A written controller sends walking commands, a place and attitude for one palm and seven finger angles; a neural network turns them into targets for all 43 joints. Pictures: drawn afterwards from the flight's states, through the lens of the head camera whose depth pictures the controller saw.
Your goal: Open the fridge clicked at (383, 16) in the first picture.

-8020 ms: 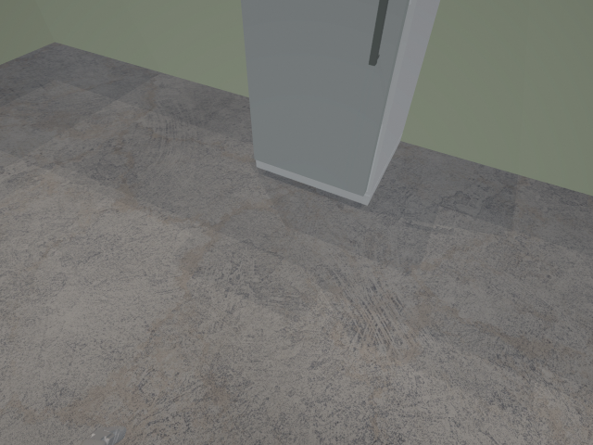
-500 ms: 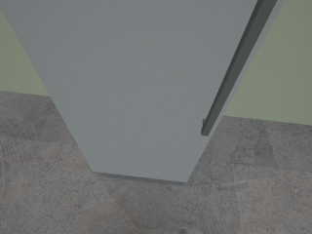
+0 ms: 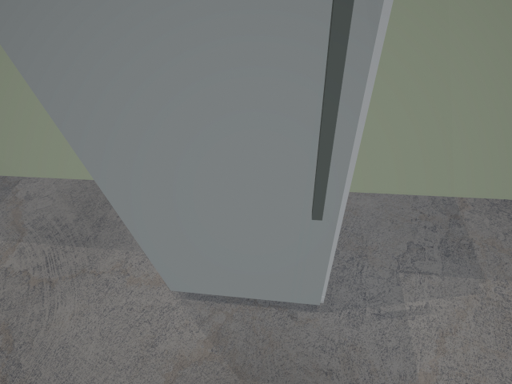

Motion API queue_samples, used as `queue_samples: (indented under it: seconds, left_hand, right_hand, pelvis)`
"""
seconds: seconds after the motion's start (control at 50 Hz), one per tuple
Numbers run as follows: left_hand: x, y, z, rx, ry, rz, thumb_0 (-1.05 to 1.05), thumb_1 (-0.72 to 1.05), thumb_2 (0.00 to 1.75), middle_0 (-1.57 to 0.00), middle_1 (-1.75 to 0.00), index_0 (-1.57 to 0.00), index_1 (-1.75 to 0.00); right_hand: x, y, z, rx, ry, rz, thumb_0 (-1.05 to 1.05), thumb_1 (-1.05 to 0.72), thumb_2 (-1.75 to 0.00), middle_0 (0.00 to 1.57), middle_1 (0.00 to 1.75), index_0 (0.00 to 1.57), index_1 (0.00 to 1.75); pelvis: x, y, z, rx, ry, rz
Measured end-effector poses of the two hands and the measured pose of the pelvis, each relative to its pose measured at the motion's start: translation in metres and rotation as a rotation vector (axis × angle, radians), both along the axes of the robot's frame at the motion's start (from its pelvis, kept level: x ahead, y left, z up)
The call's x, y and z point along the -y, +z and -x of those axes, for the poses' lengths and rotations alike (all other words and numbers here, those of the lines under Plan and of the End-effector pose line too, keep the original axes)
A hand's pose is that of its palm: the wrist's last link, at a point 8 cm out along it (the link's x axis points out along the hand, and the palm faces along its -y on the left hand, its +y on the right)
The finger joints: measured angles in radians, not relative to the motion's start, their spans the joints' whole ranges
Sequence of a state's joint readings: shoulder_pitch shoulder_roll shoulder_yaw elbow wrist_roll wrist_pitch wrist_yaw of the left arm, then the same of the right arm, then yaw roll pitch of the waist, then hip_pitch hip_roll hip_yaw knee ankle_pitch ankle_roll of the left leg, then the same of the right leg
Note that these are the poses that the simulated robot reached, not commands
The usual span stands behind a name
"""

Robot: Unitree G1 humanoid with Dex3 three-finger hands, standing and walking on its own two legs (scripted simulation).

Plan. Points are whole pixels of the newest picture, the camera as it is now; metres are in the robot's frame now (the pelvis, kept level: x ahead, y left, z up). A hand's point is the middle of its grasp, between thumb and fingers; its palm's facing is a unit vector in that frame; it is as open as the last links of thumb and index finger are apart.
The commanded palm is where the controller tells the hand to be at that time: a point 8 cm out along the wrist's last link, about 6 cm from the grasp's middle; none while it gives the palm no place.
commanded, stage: come to a stop and stand still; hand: right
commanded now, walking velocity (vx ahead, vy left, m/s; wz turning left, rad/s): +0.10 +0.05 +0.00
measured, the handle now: (328, 110) +0.48 -0.09 +0.19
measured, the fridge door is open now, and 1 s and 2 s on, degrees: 0 0 0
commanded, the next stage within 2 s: look again from close up in 1.00 s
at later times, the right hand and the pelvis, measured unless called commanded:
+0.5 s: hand out of the picture -0.05 -0.10 -0.16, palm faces +0.07 +0.98 -0.20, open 7.4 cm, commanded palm none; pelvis -0.02 +0.06 +0.00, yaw -1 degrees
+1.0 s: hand out of the picture +0.00 -0.15 -0.19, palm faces +0.06 +0.98 -0.19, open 7.4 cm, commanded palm none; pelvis +0.00 +0.02 -0.01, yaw -1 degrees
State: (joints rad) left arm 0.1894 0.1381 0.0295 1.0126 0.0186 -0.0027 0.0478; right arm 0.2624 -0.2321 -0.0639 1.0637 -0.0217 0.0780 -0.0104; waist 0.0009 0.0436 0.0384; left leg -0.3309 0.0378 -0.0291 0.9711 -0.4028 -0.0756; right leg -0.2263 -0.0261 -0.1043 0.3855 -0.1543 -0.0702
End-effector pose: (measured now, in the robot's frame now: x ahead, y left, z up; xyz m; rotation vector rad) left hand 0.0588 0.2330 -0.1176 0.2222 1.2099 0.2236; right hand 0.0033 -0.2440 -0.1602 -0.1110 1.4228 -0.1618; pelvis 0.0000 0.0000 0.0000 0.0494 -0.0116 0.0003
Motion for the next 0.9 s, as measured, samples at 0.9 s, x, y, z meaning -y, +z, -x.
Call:
queue_samples:
  seconds: [0.9]
  left_hand:
    - [-0.014, -0.031, 0.001, -0.045, -0.036, 0.071, 0.0, 0.93, 0.9, -0.2, -0.3, -0.2, -0.3]
  right_hand:
    - [-0.061, -0.002, 0.031, -0.028, -0.033, -0.02, 0.0, -0.9, -0.9, 0.2, 0.3, 0.2, 0.3]
  pelvis:
    - [-0.024, -0.009, 0.0, 0.015, -0.017, 0.059]
